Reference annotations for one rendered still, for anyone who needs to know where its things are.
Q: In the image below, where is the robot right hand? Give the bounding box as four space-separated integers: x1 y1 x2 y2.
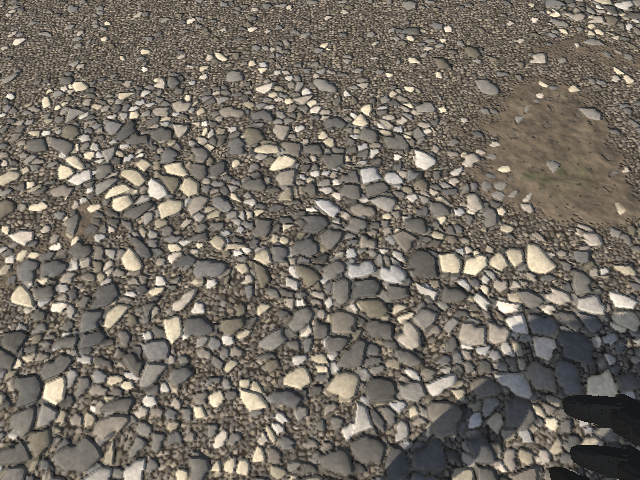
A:
549 394 640 480

